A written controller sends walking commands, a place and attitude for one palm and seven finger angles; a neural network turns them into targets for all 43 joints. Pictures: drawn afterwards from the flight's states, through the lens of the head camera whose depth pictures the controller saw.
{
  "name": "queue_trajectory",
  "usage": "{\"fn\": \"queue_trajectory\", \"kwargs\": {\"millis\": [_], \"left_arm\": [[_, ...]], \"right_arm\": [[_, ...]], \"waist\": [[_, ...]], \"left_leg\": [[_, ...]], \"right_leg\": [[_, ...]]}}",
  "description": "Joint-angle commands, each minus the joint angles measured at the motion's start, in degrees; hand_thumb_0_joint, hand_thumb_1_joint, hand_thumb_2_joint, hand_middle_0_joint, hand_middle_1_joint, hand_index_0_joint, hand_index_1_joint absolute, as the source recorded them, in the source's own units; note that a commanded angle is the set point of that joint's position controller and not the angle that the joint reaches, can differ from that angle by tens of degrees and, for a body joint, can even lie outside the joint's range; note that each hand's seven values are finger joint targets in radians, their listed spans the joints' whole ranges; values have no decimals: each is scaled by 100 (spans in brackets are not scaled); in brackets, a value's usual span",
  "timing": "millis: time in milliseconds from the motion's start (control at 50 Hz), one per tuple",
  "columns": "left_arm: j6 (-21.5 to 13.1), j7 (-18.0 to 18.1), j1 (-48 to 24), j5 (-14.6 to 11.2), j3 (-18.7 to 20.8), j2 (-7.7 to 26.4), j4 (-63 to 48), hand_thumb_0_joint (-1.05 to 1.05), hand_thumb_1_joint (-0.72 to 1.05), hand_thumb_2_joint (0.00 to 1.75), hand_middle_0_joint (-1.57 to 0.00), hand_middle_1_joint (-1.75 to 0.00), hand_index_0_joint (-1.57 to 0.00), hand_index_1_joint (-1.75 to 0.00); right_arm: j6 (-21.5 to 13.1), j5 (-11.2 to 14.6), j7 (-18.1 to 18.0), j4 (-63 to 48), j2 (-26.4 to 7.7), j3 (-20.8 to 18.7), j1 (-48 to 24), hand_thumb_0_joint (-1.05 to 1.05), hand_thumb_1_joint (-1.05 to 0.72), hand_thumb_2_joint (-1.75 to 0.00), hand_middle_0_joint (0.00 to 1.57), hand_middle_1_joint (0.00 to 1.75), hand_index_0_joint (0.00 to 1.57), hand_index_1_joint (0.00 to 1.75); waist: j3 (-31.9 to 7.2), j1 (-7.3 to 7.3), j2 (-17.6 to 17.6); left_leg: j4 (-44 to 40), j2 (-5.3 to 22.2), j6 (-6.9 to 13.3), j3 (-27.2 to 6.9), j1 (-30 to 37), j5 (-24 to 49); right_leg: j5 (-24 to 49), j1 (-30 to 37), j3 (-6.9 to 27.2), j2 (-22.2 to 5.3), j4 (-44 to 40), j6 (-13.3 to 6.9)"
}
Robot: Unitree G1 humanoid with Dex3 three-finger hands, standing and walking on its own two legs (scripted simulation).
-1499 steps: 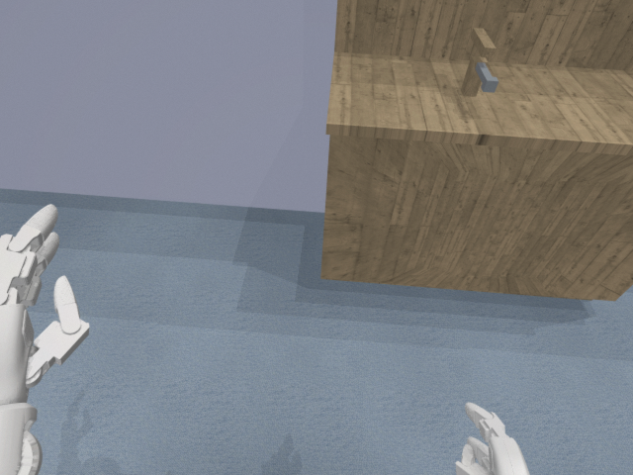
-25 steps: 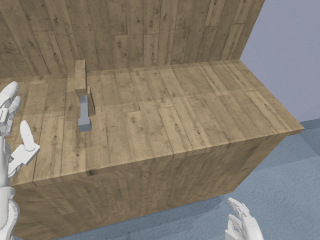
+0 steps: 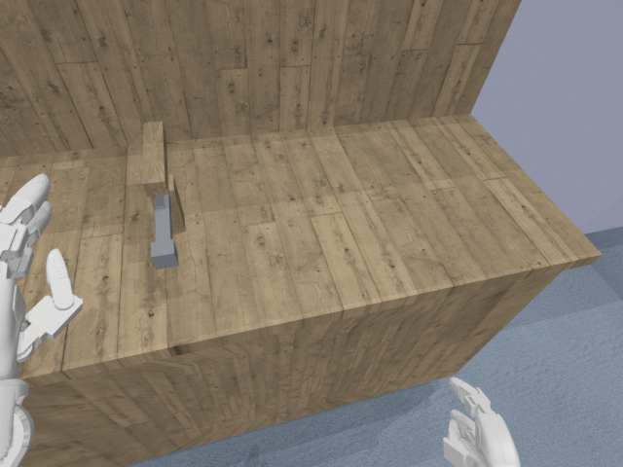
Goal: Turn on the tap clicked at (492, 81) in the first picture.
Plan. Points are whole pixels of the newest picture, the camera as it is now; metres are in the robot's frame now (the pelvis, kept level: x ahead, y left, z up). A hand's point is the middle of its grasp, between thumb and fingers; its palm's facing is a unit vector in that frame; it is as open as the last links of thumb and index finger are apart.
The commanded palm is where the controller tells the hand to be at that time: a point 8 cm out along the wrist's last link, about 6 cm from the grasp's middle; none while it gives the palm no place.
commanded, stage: look again from close up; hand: left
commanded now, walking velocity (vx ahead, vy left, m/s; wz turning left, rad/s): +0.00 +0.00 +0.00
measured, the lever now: (164, 254) +0.35 +0.23 +0.06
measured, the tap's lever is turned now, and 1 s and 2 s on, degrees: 0 0 0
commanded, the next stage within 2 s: shuffle to correct the standing spot in 0.22 s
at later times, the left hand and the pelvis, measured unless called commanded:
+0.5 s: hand (104, 299) +0.23 +0.23 +0.15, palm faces +0.38 -0.85 -0.36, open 7.4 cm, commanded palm +0.17 +0.26 +0.17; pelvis +0.01 -0.02 +0.00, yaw +0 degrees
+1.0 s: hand (170, 306) +0.23 +0.16 +0.16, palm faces +0.32 -0.87 -0.39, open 7.4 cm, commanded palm +0.17 +0.20 +0.17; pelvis +0.00 -0.08 +0.00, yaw -1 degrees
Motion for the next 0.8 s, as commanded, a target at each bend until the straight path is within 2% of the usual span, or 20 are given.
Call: {"fn": "queue_trajectory", "kwargs": {"millis": [0, 20, 40, 100, 120, 200, 220, 300, 320, 400, 420, 460, 500, 520, 600, 620, 640, 700, 720, 780], "left_arm": [[-393, 148, -367, -44, 681, 1024, -1266, 0, 90, 90, -20, -30, -20, -30], [-388, 120, -332, -68, 522, 839, -1075, 0, 90, 90, -20, -30, -20, -30], [-388, 122, -365, -61, 541, 887, -1177, 0, 90, 90, -20, -30, -20, -30], [-367, 137, -353, -66, 641, 983, -1175, 0, 90, 90, -20, -30, -20, -30], [-368, 110, -350, -80, 466, 811, -1086, 0, 90, 90, -20, -30, -20, -30], [-326, 145, -361, -82, 654, 1042, -1198, 0, 90, 90, -20, -30, -20, -30], [-321, 118, -321, -106, 493, 852, -1122, 0, 90, 90, -20, -30, -20, -30], [-277, 137, -340, -117, 628, 1014, -1201, 0, 90, 90, -20, -30, -20, -30], [-275, 110, -284, -139, 506, 865, -1070, 0, 90, 90, -20, -30, -20, -30], [-238, 110, -461, -154, 665, 1071, -1145, 0, 90, 90, -20, -30, -20, -30], [-228, 81, -457, -181, 506, 876, -1057, 0, 90, 90, -20, -30, -20, -30], [-227, 68, -537, -189, 523, 927, -1145, 0, 90, 90, -20, -30, -20, -30], [-200, 82, -456, -185, 670, 1060, -1260, 0, 90, 90, -20, -30, -20, -30], [-189, 55, -382, -209, 527, 904, -1232, 0, 90, 90, -20, -30, -20, -30], [-143, 52, -274, -232, 705, 1089, -1392, 0, 90, 90, -20, -30, -20, -30], [-133, 21, -236, -261, 581, 946, -1353, 0, 90, 90, -20, -30, -20, -30], [-130, 15, -267, -269, 645, 1020, -1432, 0, 90, 90, -20, -30, -20, -30], [-85, 10, -39, -300, 844, 1176, -1369, 0, 90, 90, -20, -30, -20, -30], [-78, -28, -51, -323, 664, 990, -1345, 0, 90, 90, -20, -30, -20, -30], [-78, -48, -100, -349, 806, 1141, -1453, 0, 90, 90, -20, -30, -20, -30]], "right_arm": [[-286, 57, -99, -909, -738, -303, -542, 0, -90, -90, 20, 30, 20, 30], [-265, 19, -99, -886, -769, -293, -486, 0, -90, -90, 20, 30, 20, 30], [-278, 38, -102, -927, -759, -326, -505, 0, -90, -90, 20, 30, 20, 30], [-267, 59, -121, -901, -752, -315, -568, 0, -90, -90, 20, 30, 20, 30], [-253, 21, -119, -876, -781, -305, -515, 0, -90, -90, 20, 30, 20, 30], [-248, 58, -142, -890, -744, -301, -606, 0, -90, -90, 20, 30, 20, 30], [-223, 18, -139, -878, -766, -292, -550, 0, -90, -90, 20, 30, 20, 30], [-208, 62, -157, -894, -751, -301, -625, 0, -90, -90, 20, 30, 20, 30], [-181, 26, -154, -871, -752, -286, -570, 0, -90, -90, 20, 30, 20, 30], [-157, 65, -174, -912, -698, -286, -643, 0, -90, -90, 20, 30, 20, 30], [-125, 25, -165, -897, -728, -285, -566, 0, -90, -90, 20, 30, 20, 30], [-134, 41, -140, -939, -727, -318, -543, 0, -90, -90, 20, 30, 20, 30], [-133, 73, -129, -972, -681, -319, -607, 0, -90, -90, 20, 30, 20, 30], [-112, 38, -111, -969, -707, -320, -550, 0, -90, -90, 20, 30, 20, 30], [-107, 87, -70, -1019, -678, -352, -546, 0, -90, -90, 20, 30, 20, 30], [-76, 49, -60, -1008, -711, -353, -494, 0, -90, -90, 20, 30, 20, 30], [-91, 66, -63, -1054, -716, -399, -496, 0, -90, -90, 20, 30, 20, 30], [-51, 76, -79, -1034, -686, -390, -519, 0, -90, -90, 20, 30, 20, 30], [-20, 43, -72, -1032, -714, -386, -480, 0, -90, -90, 20, 30, 20, 30], [-35, 54, -96, -1072, -736, -465, -461, 0, -90, -90, 20, 30, 20, 30]], "waist": [[-835, 14, 640], [-787, -2, 515], [-827, -2, 610], [-877, 5, 520], [-856, -12, 471], [-922, 14, 534], [-940, 4, 388], [-841, 11, 474], [-863, -6, 412], [-745, -6, 549], [-749, -25, 548], [-801, -19, 663], [-865, -7, 723], [-910, -22, 726], [-991, -22, 659], [-1027, -39, 631], [-1055, -33, 742], [-1076, -19, 563], [-1069, -50, 547], [-1104, -40, 567]], "left_leg": [[-691, 808, -400, -814, 348, -34], [-722, 778, -381, -825, 290, -130], [-692, 792, -375, -805, 359, -80], [-556, 741, -340, -739, 449, 101], [-546, 712, -319, -719, 448, 120], [-472, 714, -317, -713, 561, 360], [-458, 695, -294, -707, 542, 428], [-430, 683, -303, -696, 526, 373], [-485, 702, -293, -690, 571, 297], [-764, 880, -347, -826, 583, -45], [-829, 903, -334, -851, 509, -91], [-887, 999, -331, -919, 539, -177], [-808, 1037, -338, -906, 626, 73], [-756, 1026, -314, -855, 596, 153], [-457, 1040, -338, -760, 730, 746], [-413, 1031, -322, -711, 726, 821], [-362, 1078, -322, -725, 754, 920], [-145, 1098, -292, -664, 726, 1032], [-83, 1054, -280, -600, 681, 989], [63, 1080, -283, -587, 703, 1005]], "right_leg": [[532, 108, 76, -174, -209, -265], [478, 73, 72, -156, -248, -263], [540, 89, 125, -198, -240, -279], [687, 59, 187, -240, -314, -285], [698, 20, 170, -218, -329, -278], [822, 24, 221, -271, -330, -285], [882, 61, 189, -251, -326, -278], [838, -6, 271, -295, -383, -291], [767, -47, 245, -240, -391, -281], [430, -156, 162, -119, -352, -226], [405, -117, 98, -62, -317, -207], [337, -106, 93, -40, -254, -196], [425, -92, 68, -43, -246, -196], [455, -65, 34, -20, -243, -185], [717, -113, 75, -63, -259, -208], [753, -125, 42, -36, -250, -196], [807, -127, 93, -76, -199, -207], [964, -171, 143, -119, -244, -218], [1011, -200, 159, -104, -255, -216], [1154, -264, 296, -166, -199, -242]]}}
